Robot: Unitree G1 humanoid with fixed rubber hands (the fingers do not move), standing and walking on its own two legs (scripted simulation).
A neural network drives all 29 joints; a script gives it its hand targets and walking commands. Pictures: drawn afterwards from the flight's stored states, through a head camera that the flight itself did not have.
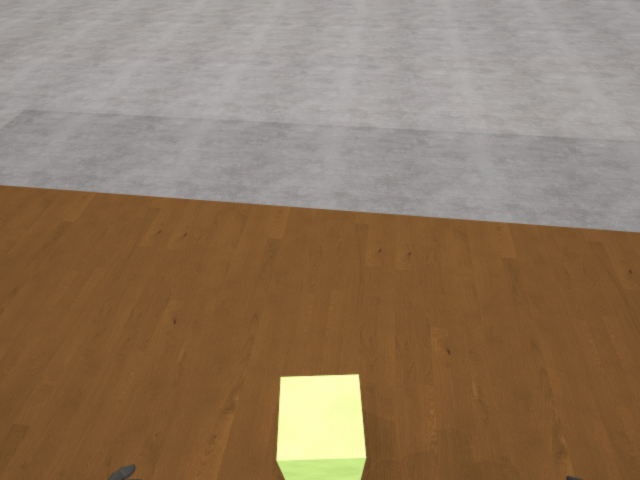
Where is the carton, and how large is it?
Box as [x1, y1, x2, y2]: [276, 374, 365, 479]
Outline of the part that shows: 358,374 281,377 276,460 285,479 360,479 365,460 365,449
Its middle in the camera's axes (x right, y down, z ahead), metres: +0.00 +0.52 +1.06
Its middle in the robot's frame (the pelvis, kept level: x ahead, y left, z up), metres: +0.38 +0.05 -0.66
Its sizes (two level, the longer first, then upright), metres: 0.210 0.200 0.250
